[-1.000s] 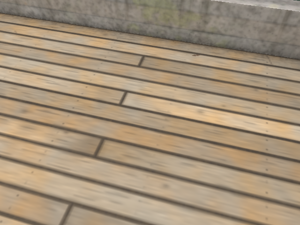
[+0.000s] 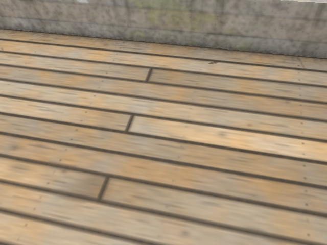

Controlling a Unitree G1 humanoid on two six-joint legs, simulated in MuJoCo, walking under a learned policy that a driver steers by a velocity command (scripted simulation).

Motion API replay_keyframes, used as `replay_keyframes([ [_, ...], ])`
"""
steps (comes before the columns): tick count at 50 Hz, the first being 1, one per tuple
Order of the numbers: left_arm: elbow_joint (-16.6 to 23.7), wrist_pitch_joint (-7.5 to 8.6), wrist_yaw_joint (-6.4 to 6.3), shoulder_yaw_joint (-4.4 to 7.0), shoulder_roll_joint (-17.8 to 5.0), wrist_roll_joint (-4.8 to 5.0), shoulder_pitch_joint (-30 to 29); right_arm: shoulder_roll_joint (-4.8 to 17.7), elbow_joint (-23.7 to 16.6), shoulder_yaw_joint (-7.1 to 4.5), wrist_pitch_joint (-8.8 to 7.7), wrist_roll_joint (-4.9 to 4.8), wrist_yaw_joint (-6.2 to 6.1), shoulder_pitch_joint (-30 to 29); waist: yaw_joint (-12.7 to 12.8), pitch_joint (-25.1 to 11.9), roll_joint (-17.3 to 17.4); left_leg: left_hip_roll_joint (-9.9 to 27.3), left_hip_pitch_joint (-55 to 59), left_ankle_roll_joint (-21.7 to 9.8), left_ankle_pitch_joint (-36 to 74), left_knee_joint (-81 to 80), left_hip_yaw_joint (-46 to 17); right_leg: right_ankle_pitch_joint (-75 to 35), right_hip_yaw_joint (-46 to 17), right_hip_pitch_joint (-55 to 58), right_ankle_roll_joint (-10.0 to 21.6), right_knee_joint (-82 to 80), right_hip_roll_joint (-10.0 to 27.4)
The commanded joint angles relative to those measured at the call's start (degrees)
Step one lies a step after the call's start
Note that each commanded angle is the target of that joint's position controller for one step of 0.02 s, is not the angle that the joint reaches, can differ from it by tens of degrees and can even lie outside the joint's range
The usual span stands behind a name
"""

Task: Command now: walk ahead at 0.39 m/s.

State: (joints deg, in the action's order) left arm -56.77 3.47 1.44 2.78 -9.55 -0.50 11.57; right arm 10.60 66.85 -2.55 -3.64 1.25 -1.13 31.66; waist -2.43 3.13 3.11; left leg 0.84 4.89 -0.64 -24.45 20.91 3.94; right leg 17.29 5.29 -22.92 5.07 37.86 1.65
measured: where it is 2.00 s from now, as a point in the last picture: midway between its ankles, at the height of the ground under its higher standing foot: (199, 155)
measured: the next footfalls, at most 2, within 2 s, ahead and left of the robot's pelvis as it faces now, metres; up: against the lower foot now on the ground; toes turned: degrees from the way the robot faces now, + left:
right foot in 0.02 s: +0.13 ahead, -0.11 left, +0.00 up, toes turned -5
left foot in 0.58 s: +0.47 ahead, +0.06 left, +0.00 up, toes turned +5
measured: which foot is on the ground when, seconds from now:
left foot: down 0.00-0.02, up 0.04-0.56, down 0.58-1.00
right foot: up 0.00-0.00, down 0.02-0.60, up 0.62-1.00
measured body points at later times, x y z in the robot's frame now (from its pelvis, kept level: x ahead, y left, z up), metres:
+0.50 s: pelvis +0.24 -0.03 +0.01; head +0.27 -0.03 +0.45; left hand +0.13 +0.17 -0.13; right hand +0.42 -0.24 -0.12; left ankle +0.41 +0.07 -0.70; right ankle +0.09 -0.11 -0.73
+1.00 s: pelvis +0.53 -0.01 +0.01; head +0.55 -0.01 +0.46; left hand +0.68 +0.20 -0.12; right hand +0.44 -0.23 -0.13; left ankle +0.43 +0.05 -0.73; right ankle +0.69 -0.15 -0.68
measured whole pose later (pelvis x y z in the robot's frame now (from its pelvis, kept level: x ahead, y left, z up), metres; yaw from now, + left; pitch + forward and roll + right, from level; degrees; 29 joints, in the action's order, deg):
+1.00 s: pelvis +0.53 -0.01 +0.01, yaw -6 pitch +0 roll +1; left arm -52.4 1.9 2.3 2.2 -10.3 -1.3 6.0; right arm 8.9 60.8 -2.0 -6.8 0.9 -0.7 25.4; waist -2.0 3.0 -2.0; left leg -4.4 4.8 -4.3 -15.2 9.6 10.7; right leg -1.4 3.0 -36.9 4.5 40.9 4.1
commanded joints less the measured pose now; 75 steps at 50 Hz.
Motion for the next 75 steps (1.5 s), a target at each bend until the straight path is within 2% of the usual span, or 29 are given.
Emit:
replay_keyframes([
  [1, -4.3, 0.45, -0.46, 2.71, -4.6, -0.34, 19.8, 6.0, -3.3, -0.38, -1.55, -0.33, 0.55, -5.0, 11.9, -0.6, -4.0, 6.0, -24.0, -6.7, 29.2, 12.9, -0.2, -2.7, 2.0, 27.9, 1.4, -6.4, -4.1],
  [2, -5.0, 0.67, -1.33, 4.19, -10.8, -1.58, 28.2, 2.6, -5.5, 0.69, -1.47, -0.50, 1.00, -5.4, 14.7, -5.1, -15.8, 0.0, -33.0, -3.5, 15.7, 34.8, 4.6, 15.4, -21.0, 34.0, 4.9, -18.8, 11.5],
  [3, -5.6, 0.07, -1.30, 3.94, -12.4, -1.32, 28.2, 1.2, -7.2, 0.54, -1.44, -0.35, 1.67, -4.1, 11.4, -6.2, -19.7, -5.2, -40.4, -4.0, -5.8, 48.6, -2.1, 24.5, -46.8, 32.0, 9.4, -32.2, 20.2],
  [4, -3.4, -0.41, -1.44, 3.33, -11.2, -0.84, 18.0, 2.0, -8.4, 0.31, -0.87, 0.20, 1.96, -6.9, 6.1, 0.3, -12.0, 0.2, -43.3, -5.4, -1.0, 53.7, -5.7, 30.9, -42.8, 24.5, 8.6, -31.7, 20.2],
  [5, -1.0, -0.10, -1.11, 2.56, -8.7, -0.36, 11.4, 2.6, -9.2, 0.24, -0.94, 0.29, 2.41, -9.6, 4.6, 3.5, -5.9, 2.5, -42.6, -6.0, 5.3, 52.1, -5.7, 23.0, -35.5, 18.1, 7.3, -31.0, 18.6],
  [6, -0.4, 0.44, -0.85, 1.99, -7.5, -0.29, 8.8, 1.6, -9.0, 0.18, -1.07, -0.08, 2.42, -9.4, 2.6, 3.7, -3.8, 4.0, -39.6, -5.9, 8.6, 48.8, -5.7, 13.2, -28.3, 14.9, 5.9, -31.3, 15.7],
  [9, -2.0, 1.88, -1.39, 0.52, -4.2, -0.34, 11.5, 1.1, -8.3, -0.14, 0.32, 0.61, 2.60, -6.9, 0.3, 2.4, -5.7, 4.8, -34.9, -4.5, 11.7, 44.2, -4.2, -3.5, -17.1, 13.1, 4.5, -31.2, 11.1],
  [18, -3.8, 2.81, -1.85, -0.50, -4.2, -0.40, 20.4, 1.4, -16.0, -0.40, 1.17, 0.15, 3.34, -29.3, 4.0, 5.7, -6.3, 4.0, -46.6, -1.3, 22.4, 25.0, 0.1, -22.2, -8.7, 21.6, 5.8, -32.5, 9.4],
  [23, -4.9, 3.08, -2.41, -0.37, -5.0, -0.65, 22.4, 1.5, -18.7, -0.12, 0.59, -0.15, 3.30, -35.6, 5.1, 5.7, -7.4, 1.6, -42.5, -3.6, 23.0, 14.3, 2.3, -33.5, -6.2, 27.3, 5.9, -29.9, 10.2],
  [26, -4.8, 3.07, -2.77, 0.05, -6.6, -0.99, 20.1, 2.8, -18.2, -0.82, -0.08, -0.12, 2.61, -31.6, 2.3, 2.8, -8.2, -1.5, -34.4, -6.8, 17.6, 11.1, 3.7, -52.5, -4.4, 30.6, 4.9, -22.3, 11.0],
  [28, -4.7, 2.53, -2.78, 0.49, -8.1, -1.09, 18.2, 5.0, -13.7, -2.22, -0.82, -0.04, 1.65, -17.2, -3.7, -5.0, -7.7, -4.8, -18.6, -9.0, 17.2, 6.8, 4.6, -60.0, -2.7, 29.7, 3.4, -5.3, 9.4],
  [29, -4.0, 2.44, -2.55, 0.25, -7.5, -0.51, 17.7, 7.6, -11.0, -3.27, -1.27, 1.16, 1.12, -7.9, -7.1, -10.3, -6.3, 0.8, -4.0, -10.9, 15.9, 5.8, -1.1, -47.1, -1.8, 19.7, 2.6, 8.1, 7.5],
  [30, -2.1, 2.33, -1.81, -0.87, -2.0, 1.44, 21.3, 13.4, -10.6, -4.76, -1.29, 2.49, 0.82, -1.0, -6.4, -18.4, 4.1, 18.3, 11.9, -16.7, 7.3, 3.1, -25.9, -15.1, 0.9, 1.6, 0.5, 30.6, -0.4],
  [31, -2.3, 2.24, -1.49, 0.17, -4.2, 1.43, 22.6, 13.7, -10.5, -4.89, -0.47, 0.91, 1.64, -4.4, -3.8, -20.8, 5.8, 23.4, 12.9, -20.5, 5.3, -5.9, -44.9, 10.2, -6.3, -8.5, 0.6, 42.1, -6.0],
  [33, 0.5, 2.38, -1.39, 0.57, -5.8, 0.04, 12.3, 6.9, -12.1, -2.96, -0.86, -0.55, 2.17, -15.4, -0.4, -5.3, -2.2, 18.7, -3.8, -16.1, 4.6, -9.5, -28.5, 0.7, -8.2, -12.4, 1.3, 38.7, 0.7],
  [35, 0.3, 1.46, -1.04, 0.59, -3.7, -1.27, 12.0, 2.7, -10.7, -1.49, -1.76, -0.42, 1.75, -16.2, 3.2, -0.9, -2.3, 13.5, -13.5, -12.1, 13.8, -12.0, -18.6, -2.1, -7.8, -7.2, 0.7, 31.6, 3.6],
  [38, 0.4, -0.44, -0.09, 0.53, -2.2, -1.68, 12.2, 3.8, -8.8, -1.25, -2.99, -0.47, 1.13, -11.8, 4.8, -0.5, -1.2, 11.4, -15.1, -11.3, 23.8, -13.1, -11.7, -3.7, -6.3, -6.5, -0.8, 27.9, 4.0],
  [41, 3.0, -1.38, 0.37, 0.58, -3.1, -1.23, 4.8, 5.3, -8.4, -1.34, -3.36, -0.30, 1.04, -8.9, 3.7, 1.9, -0.5, 10.6, -13.7, -9.8, 25.6, -15.1, -6.6, -9.8, -6.1, -13.1, -1.5, 23.1, 4.6],
  [51, 9.8, -0.59, 1.12, -0.53, -2.7, -0.96, -12.5, 5.7, -6.7, -0.57, -3.39, -0.20, -0.56, -1.6, -0.1, 4.1, 0.4, 12.0, -0.2, -6.6, 46.4, -11.1, 4.9, -17.2, 1.6, -13.3, 1.1, -2.2, 0.4],
  [54, 8.8, -0.53, 0.61, 0.47, -4.3, -1.26, -7.1, 8.0, -7.0, -1.11, -2.72, 0.05, -1.48, -3.3, 3.2, -0.1, 2.6, 13.3, 4.3, -6.0, 70.5, 0.4, 7.6, -8.7, 4.6, -5.9, 4.5, -3.4, -4.3],
  [56, 5.4, -0.14, 0.29, 1.95, -6.7, -1.61, 4.4, 9.5, -8.0, -1.65, -1.73, 0.13, -1.35, -5.0, 8.2, -6.6, 2.7, 13.3, 1.9, -5.9, 70.5, 18.7, 8.7, -6.4, 4.5, 7.1, 7.4, -7.7, -7.5],
  [57, 3.5, 0.04, -0.13, 3.37, -9.9, -2.48, 12.0, 9.7, -9.6, -1.74, -1.67, -0.29, -0.93, -6.8, 12.2, -10.5, 0.2, 12.0, -8.5, -4.7, 57.1, 33.9, 9.2, -5.4, -2.7, 19.7, 10.2, -11.1, -3.2],
  [58, 4.3, -0.18, -0.68, 5.09, -16.2, -2.86, 13.6, 4.1, -13.3, -0.80, -1.94, -1.49, 0.34, -4.4, 9.2, -16.3, -12.5, 2.5, -32.5, -1.9, 10.7, 56.8, 8.9, -7.3, -30.3, 38.1, 18.7, -11.9, 14.6],
  [59, 4.3, -1.10, -0.38, 5.15, -16.6, -0.97, 13.4, 7.2, -15.6, -1.51, -2.56, -1.16, 0.80, -9.6, 9.3, -19.0, -9.5, -3.5, -43.0, -1.6, -4.3, 65.7, -3.3, -8.0, -47.8, 40.7, 21.9, -20.2, 18.5],
  [60, 4.5, -1.30, -0.66, 4.72, -15.3, -0.36, 9.3, 7.2, -17.7, -1.33, -3.30, -0.99, 1.13, -14.9, 7.7, -10.0, -5.8, 1.1, -48.7, -2.2, 1.8, 63.0, -6.3, -9.0, -38.2, 34.4, 19.3, -21.8, 16.9],
  [62, 5.1, -0.85, -0.91, 3.40, -10.2, -0.15, 4.5, 6.9, -17.4, -1.34, -3.39, -0.49, 0.99, -15.1, 3.4, -2.9, 0.5, 4.5, -43.2, -1.5, 7.0, 53.1, -5.9, -19.5, -27.8, 21.2, 14.1, -24.0, 12.0],
  [65, 5.3, 0.71, -1.45, 2.68, -9.7, 0.76, 4.6, 5.6, -18.1, -1.22, -0.01, 1.48, 1.34, -13.7, 0.4, -2.4, -1.8, 5.4, -37.1, 1.4, 6.8, 45.9, -5.1, -33.4, -20.5, 14.3, 12.0, -24.5, 7.0],
  [69, 4.6, 1.00, -1.51, 2.63, -11.4, 0.46, 9.0, 5.3, -19.8, -0.99, 1.47, 1.00, 1.38, -17.5, 1.3, -2.9, -5.0, 3.8, -37.6, 2.8, 13.4, 37.4, -1.9, -56.8, -13.1, 14.1, 6.9, -21.3, 3.7],
  [75, 4.3, -0.22, -2.55, 1.51, -10.1, 0.04, 13.3, 5.5, -22.9, 0.07, 1.64, 0.01, 1.27, -26.8, 5.7, -3.8, -8.0, 1.5, -38.6, 0.8, 22.4, 22.4, -0.8, -58.1, -12.6, 22.5, 1.8, -18.7, 3.5],
])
